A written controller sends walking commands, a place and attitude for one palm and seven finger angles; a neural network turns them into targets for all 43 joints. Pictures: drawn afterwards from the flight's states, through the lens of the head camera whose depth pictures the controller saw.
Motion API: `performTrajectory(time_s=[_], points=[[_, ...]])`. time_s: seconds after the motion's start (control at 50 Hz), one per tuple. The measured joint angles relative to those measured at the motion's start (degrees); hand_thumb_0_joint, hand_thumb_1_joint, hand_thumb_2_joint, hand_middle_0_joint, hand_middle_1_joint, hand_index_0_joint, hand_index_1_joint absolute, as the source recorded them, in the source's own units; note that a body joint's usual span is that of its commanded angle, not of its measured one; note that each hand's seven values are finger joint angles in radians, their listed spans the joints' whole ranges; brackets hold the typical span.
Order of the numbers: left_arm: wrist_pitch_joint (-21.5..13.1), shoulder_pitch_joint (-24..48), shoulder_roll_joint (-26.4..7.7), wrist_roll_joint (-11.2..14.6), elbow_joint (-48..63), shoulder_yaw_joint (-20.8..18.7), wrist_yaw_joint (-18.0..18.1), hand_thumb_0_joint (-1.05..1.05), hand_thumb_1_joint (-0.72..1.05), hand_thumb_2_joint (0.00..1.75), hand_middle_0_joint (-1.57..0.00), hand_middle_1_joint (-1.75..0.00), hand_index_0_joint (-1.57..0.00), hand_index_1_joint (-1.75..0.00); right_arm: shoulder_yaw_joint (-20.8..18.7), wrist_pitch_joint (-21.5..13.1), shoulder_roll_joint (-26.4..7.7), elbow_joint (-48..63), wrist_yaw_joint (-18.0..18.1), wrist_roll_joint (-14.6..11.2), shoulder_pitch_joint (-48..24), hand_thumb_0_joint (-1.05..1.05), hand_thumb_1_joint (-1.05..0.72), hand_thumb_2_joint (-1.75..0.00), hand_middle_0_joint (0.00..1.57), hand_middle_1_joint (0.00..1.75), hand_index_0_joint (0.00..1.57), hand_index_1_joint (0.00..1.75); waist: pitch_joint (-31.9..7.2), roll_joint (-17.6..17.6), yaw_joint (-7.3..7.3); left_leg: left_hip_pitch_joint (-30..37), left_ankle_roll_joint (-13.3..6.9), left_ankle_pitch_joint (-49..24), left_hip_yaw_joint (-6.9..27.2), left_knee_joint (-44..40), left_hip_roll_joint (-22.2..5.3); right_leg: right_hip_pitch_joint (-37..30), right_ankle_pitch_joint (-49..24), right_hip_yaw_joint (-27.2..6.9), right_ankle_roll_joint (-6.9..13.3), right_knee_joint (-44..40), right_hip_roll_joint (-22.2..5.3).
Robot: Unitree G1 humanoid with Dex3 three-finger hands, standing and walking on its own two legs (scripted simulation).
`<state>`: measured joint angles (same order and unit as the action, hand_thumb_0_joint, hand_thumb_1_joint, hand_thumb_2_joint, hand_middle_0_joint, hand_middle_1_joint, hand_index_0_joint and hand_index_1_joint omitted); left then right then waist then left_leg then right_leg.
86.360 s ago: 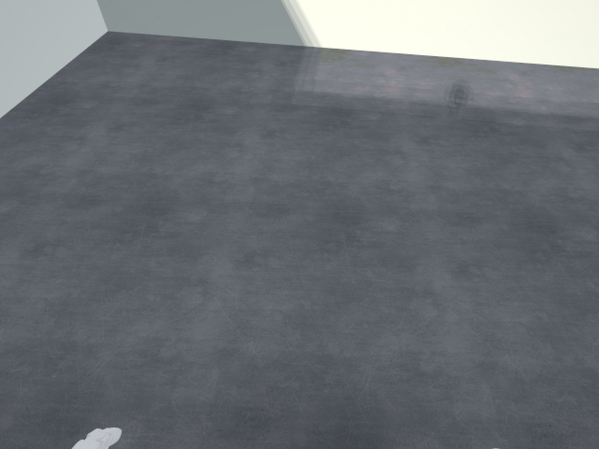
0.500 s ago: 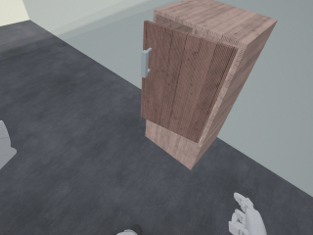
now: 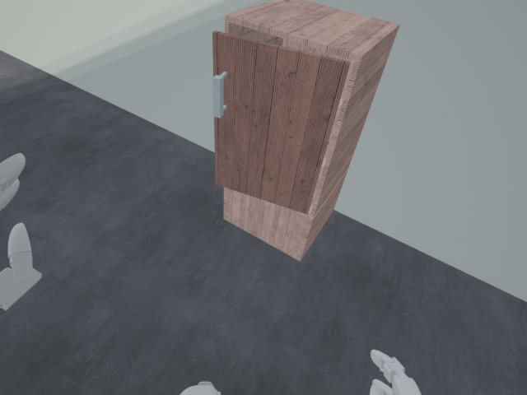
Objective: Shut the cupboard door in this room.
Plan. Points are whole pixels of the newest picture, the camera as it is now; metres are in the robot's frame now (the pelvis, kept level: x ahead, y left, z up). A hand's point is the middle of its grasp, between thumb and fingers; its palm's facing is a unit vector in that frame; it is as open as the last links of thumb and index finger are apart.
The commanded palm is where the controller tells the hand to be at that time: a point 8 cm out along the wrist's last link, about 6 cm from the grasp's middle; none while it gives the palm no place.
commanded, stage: stop stepping back and stand still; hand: left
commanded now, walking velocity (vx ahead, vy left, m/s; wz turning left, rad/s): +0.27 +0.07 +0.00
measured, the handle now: (221, 94) +0.97 +0.17 -0.01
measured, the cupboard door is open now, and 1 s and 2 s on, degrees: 11 11 11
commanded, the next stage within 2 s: let the arm hang, fingers relaxed in 1.14 s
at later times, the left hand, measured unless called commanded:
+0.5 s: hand out of the picture +0.15 +0.30 +0.19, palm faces +0.47 -0.72 -0.50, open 7.4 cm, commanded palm +0.09 +0.34 +0.19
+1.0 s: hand (12, 256) +0.21 +0.30 +0.17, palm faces +0.42 -0.77 -0.49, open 7.4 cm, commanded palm +0.15 +0.34 +0.19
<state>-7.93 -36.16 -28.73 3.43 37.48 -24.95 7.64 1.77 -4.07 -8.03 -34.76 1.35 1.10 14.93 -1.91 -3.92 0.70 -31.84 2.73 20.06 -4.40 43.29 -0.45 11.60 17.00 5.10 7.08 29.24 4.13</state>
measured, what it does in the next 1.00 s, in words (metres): steps on the spot: left foot, then right foot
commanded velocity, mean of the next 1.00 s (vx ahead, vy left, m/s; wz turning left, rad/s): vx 0.09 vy -0.04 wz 0.00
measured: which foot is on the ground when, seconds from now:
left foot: up 0.00-0.24, down 0.26-1.00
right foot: down 0.00-0.26, up 0.28-0.48, down 0.50-1.00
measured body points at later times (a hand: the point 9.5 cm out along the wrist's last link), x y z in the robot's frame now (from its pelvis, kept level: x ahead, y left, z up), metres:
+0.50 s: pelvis -0.04 +0.03 +0.00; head -0.05 +0.04 +0.45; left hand +0.12 +0.34 +0.21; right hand +0.10 -0.18 -0.09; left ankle -0.02 +0.18 -0.73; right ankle -0.03 -0.05 -0.73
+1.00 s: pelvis +0.01 +0.03 +0.01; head +0.03 +0.04 +0.45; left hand +0.19 +0.34 +0.19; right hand +0.19 -0.20 -0.08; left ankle +0.02 +0.16 -0.73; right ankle -0.02 -0.05 -0.73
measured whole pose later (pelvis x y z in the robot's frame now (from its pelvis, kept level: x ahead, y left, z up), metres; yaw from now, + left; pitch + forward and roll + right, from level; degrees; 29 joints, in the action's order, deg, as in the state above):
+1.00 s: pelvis +0.01 +0.03 +0.01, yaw +1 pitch +2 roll +0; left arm -10.4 -32.5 -24.3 2.6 28.7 -23.8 9.8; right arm 0.6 -4.1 -11.3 -33.9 3.7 -0.8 10.4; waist 0.6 -0.3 1.1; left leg -17.1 0.7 14.9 -5.3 30.8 -3.4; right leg 11.9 18.9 5.5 2.7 29.2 1.1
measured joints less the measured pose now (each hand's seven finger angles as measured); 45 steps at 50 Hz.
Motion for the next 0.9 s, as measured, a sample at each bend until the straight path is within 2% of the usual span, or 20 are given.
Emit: performTrajectory(time_s=[0.04,0.1,0.14,0.2,0.24,0.26,0.28,0.3,0.36,0.4,0.46,0.5,0.52,0.58,0.62,0.66,0.7,0.74,0.8,0.9], points=[[-2.01,1.65,-1.0,-0.58,-2.09,0.24,-0.05,0.01,0.88,0.9,-0.21,-0.31,-0.21,-0.3,-0.61,1.03,-0.99,-2.47,0.65,0.0,-0.18,0.01,-0.9,-0.89,0.2,0.3,0.21,0.3,-0.09,0.62,-0.46,-2.32,-0.58,-0.2,1.94,11.91,-0.54,0.81,-1.97,0.42,-0.13,1.26,-0.18],[-2.87,5.29,0.5,-1.02,-8.19,-0.04,0.96,0.01,0.88,0.9,-0.22,-0.31,-0.22,-0.3,-1.35,1.93,-2.4,-4.33,1.88,-0.48,1.75,0.01,-0.9,-0.89,0.2,0.3,0.21,0.3,-2.59,0.8,-0.62,-0.92,-1.29,-0.44,2.22,15.59,-2.14,1.3,-0.49,0.83,-1.16,0.14,-1.6],[-2.6,6.97,2.6,-1.22,-11.87,-0.18,1.99,0.0,0.88,0.9,-0.22,-0.31,-0.22,-0.3,-1.75,1.65,-3.58,-4.69,2.81,-0.54,2.98,0.02,-0.9,-0.89,0.2,0.3,0.21,0.3,-3.69,0.99,-0.44,2.35,-1.93,0.63,1.75,11.74,-3.14,1.74,-0.68,0.89,-1.53,-0.7,-2.75],[-1.74,8.2,5.42,-1.61,-13.8,0.7,3.21,0.01,0.88,0.9,-0.21,-0.31,-0.21,-0.3,-2.3,0.39,-5.2,-4.71,3.93,-0.4,4.14,0.02,-0.9,-0.89,0.2,0.3,0.21,0.3,-3.66,0.85,-0.36,9.58,-2.99,2.51,0.49,0.93,-3.87,2.8,-1.04,0.75,-2.28,-0.16,-4.57],[-1.46,8.1,6.67,-1.6,-12.43,1.7,3.64,0.01,0.88,0.9,-0.21,-0.31,-0.21,-0.3,-2.57,-0.7,-6.32,-3.93,4.43,-0.3,4.48,0.02,-0.9,-0.89,0.2,0.3,0.21,0.3,-2.84,1.3,-0.13,15.54,-3.78,2.92,-0.05,-8.31,-4.11,4.32,0.07,0.82,-3.12,2.68,-5.17],[-1.58,8.01,6.79,-1.4,-11.32,1.92,3.71,0.01,0.88,0.9,-0.21,-0.31,-0.21,-0.3,-2.79,-1.26,-6.65,-3.41,4.65,-0.34,4.16,0.02,-0.9,-0.89,0.2,0.3,0.21,0.3,-2.1,1.56,0.3,16.85,-3.8,0.01,0.35,-11.6,-4.06,5.78,1.84,0.6,-3.75,5.56,-5.21],[-1.75,8.11,6.5,-1.38,-10.53,1.84,3.72,0.01,0.88,0.9,-0.21,-0.3,-0.21,-0.3,-2.98,-1.56,-6.29,-3.25,4.74,-0.41,3.33,0.02,-0.9,-0.89,0.2,0.3,0.2,0.3,-0.81,1.09,0.69,16.52,-3.1,-4.69,0.36,-11.41,-3.67,7.16,4.45,-0.3,-4.49,9.24,-5.25],[-2.11,8.02,5.95,-1.45,-10.21,1.5,3.49,0.01,0.88,0.9,-0.21,-0.3,-0.21,-0.3,-2.96,-1.73,-5.49,-3.44,4.64,-0.45,2.4,0.02,-0.9,-0.89,0.2,0.3,0.2,0.3,0.21,0.31,0.81,16.41,-2.4,-5.88,-0.04,-10.43,-3.3,8.73,6.46,-1.41,-5.12,13.59,-5.12],[-2.41,6.98,4.23,-2.13,-10.06,0.45,2.31,0.01,0.88,0.9,-0.21,-0.3,-0.21,-0.3,-2.35,-2.01,-2.79,-3.46,3.58,-0.47,1.24,0.02,-0.9,-0.89,0.2,0.3,0.2,0.3,0.95,-0.08,1.52,16.97,-1.91,-5.37,-0.28,-10.93,-3.4,12.08,6.09,-1.76,-6.02,21.78,-4.41],[-2.58,6.04,3.53,-2.43,-9.37,0.0,1.98,0.01,0.88,0.9,-0.21,-0.31,-0.21,-0.3,-1.59,-2.1,-1.39,-2.99,2.85,-0.46,1.33,0.02,-0.9,-0.89,0.2,0.3,0.2,0.3,0.88,0.85,1.52,17.25,-1.69,-5.71,0.0,-12.16,-4.21,11.8,4.9,-0.45,-6.33,20.13,-4.16],[-2.79,4.53,2.8,-2.42,-8.5,-0.66,2.03,0.01,0.88,0.9,-0.21,-0.31,-0.21,-0.3,-0.37,-1.52,-0.06,-1.81,2.14,-0.48,1.72,0.02,-0.9,-0.89,0.2,0.3,0.21,0.3,0.65,2.86,1.09,16.42,-1.29,-4.9,0.23,-11.66,-5.93,7.68,4.44,1.97,-6.29,11.37,-3.53],[-2.65,4.05,1.82,-2.33,-8.3,-1.3,2.3,0.01,0.88,0.9,-0.21,-0.31,-0.21,-0.3,0.27,-1.0,0.46,-0.87,1.93,-0.5,1.84,0.01,-0.9,-0.89,0.2,0.3,0.21,0.3,0.29,3.04,0.72,14.07,-1.19,-1.88,0.12,-8.2,-6.01,4.04,5.84,1.52,-5.11,4.57,-3.42],[-2.61,4.55,2.0,-2.34,-8.51,-1.23,2.42,0.01,0.88,0.9,-0.21,-0.31,-0.21,-0.3,0.31,-0.69,0.25,-0.84,1.83,-0.53,1.3,0.01,-0.9,-0.89,0.2,0.3,0.21,0.3,0.62,3.69,0.2,12.39,-1.67,1.03,0.53,-5.14,-6.16,4.57,2.27,1.49,-4.01,4.04,-3.12],[-2.16,6.83,4.13,-2.17,-9.6,0.7,2.79,0.01,0.88,0.9,-0.21,-0.31,-0.21,-0.3,-0.27,0.19,-1.04,-3.1,1.5,-0.67,-0.68,0.01,-0.9,-0.89,0.2,0.3,0.21,0.3,2.21,4.75,-0.98,7.8,-2.14,5.76,2.78,7.52,-3.94,5.21,0.94,1.72,-2.63,6.42,-3.23],[-2.21,6.57,5.71,-2.01,-9.76,1.42,3.01,0.01,0.88,0.9,-0.21,-0.31,-0.21,-0.3,-0.47,0.79,-1.81,-3.92,1.4,-0.52,-1.23,0.01,-0.9,-0.89,0.2,0.3,0.21,0.3,2.47,4.15,-1.24,6.79,-2.12,5.05,2.22,9.83,-2.62,4.31,1.22,1.22,-2.88,5.62,-3.82],[-2.46,5.73,6.36,-1.83,-9.3,1.62,3.07,0.01,0.88,0.9,-0.21,-0.31,-0.21,-0.3,-0.57,1.0,-2.4,-3.85,1.71,-0.4,-1.29,0.02,-0.9,-0.89,0.2,0.3,0.21,0.3,2.56,3.28,-1.02,7.92,-2.27,2.75,1.01,5.16,-2.21,3.3,1.23,1.07,-3.3,4.56,-4.3],[-2.81,5.29,6.23,-1.64,-8.37,1.7,3.1,0.01,0.88,0.9,-0.21,-0.31,-0.21,-0.3,-0.91,0.67,-3.18,-3.26,2.24,-0.37,-1.04,0.02,-0.9,-0.89,0.2,0.3,0.21,0.3,2.72,2.9,-0.7,10.7,-2.47,-1.58,0.23,-3.01,-2.12,2.49,1.73,1.5,-3.68,4.38,-4.39],[-3.37,5.33,5.76,-1.46,-7.15,1.57,3.05,0.01,0.88,0.9,-0.21,-0.31,-0.21,-0.3,-1.65,0.03,-4.3,-2.44,2.78,-0.54,-0.9,0.02,-0.9,-0.89,0.2,0.3,0.21,0.3,2.97,3.63,-0.54,13.46,-3.04,-5.95,0.73,-9.86,-2.56,2.23,2.97,2.24,-4.11,5.52,-3.71],[-4.04,5.77,4.78,-1.39,-8.03,0.48,2.75,0.01,0.88,0.9,-0.21,-0.31,-0.21,-0.3,-2.23,-0.01,-4.08,-2.48,3.36,-0.98,-2.12,0.02,-0.9,-0.89,0.2,0.3,0.21,0.3,3.31,2.12,-0.87,14.39,-2.79,-5.72,-0.26,-9.86,-2.05,1.39,3.04,1.12,-4.83,5.17,-4.26],[-3.39,5.62,4.3,-1.31,-9.88,-0.39,2.34,0.01,0.88,0.9,-0.21,-0.31,-0.21,-0.3,-1.65,-0.98,-3.69,-0.45,3.02,-1.45,-3.31,0.02,-0.9,-0.89,0.2,0.3,0.2,0.3,2.75,3.01,-0.22,14.74,-2.29,-5.88,-0.3,-12.59,-2.66,0.23,1.63,1.0,-4.51,0.37,-3.26]])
